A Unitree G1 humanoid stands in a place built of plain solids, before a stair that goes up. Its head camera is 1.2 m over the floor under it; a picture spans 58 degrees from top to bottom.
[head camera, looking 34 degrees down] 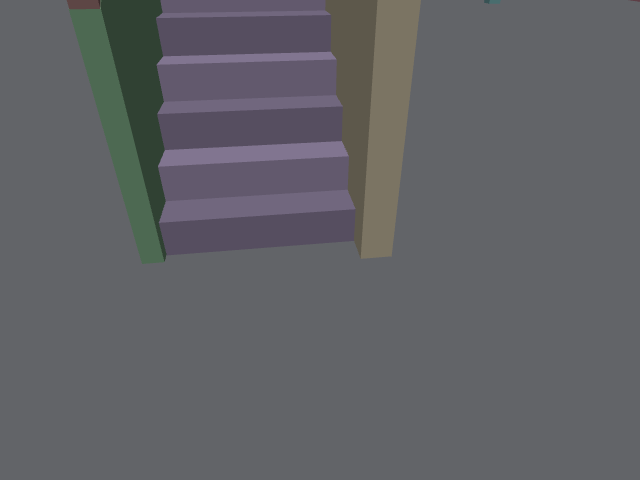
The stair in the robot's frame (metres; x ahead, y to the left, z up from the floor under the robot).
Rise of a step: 0.18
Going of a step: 0.20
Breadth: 0.90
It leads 8 degrees to the left of straight ahead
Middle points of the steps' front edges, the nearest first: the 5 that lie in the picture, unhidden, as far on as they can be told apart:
1.71 0.28 0.18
1.91 0.30 0.36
2.11 0.33 0.54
2.31 0.36 0.72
2.51 0.39 0.91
